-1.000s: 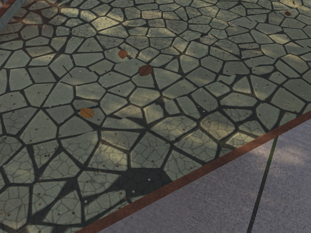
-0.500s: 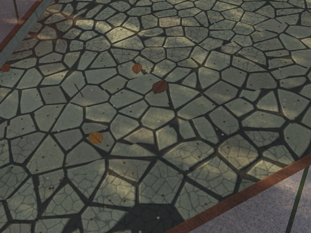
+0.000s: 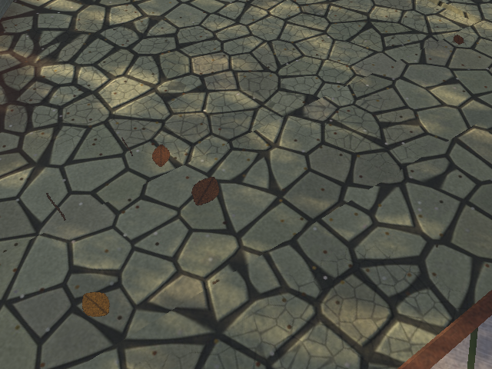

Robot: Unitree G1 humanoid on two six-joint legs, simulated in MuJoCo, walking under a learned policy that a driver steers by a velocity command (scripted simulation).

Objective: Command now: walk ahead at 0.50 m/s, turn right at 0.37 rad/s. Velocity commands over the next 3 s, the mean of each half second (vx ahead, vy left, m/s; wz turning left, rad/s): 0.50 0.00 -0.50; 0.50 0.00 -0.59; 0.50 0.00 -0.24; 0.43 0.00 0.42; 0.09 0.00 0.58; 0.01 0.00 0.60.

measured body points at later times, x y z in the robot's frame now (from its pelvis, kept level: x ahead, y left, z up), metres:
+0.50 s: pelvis +0.27 -0.08 +0.00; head +0.32 -0.10 +0.44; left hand +0.43 +0.17 -0.11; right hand +0.38 -0.39 -0.10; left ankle +0.32 +0.08 -0.68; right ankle +0.28 -0.16 -0.74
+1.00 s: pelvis +0.57 -0.12 -0.04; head +0.59 -0.13 +0.40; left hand +0.83 +0.04 -0.15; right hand +0.47 -0.38 -0.17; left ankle +0.61 -0.02 -0.79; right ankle +0.52 -0.28 -0.70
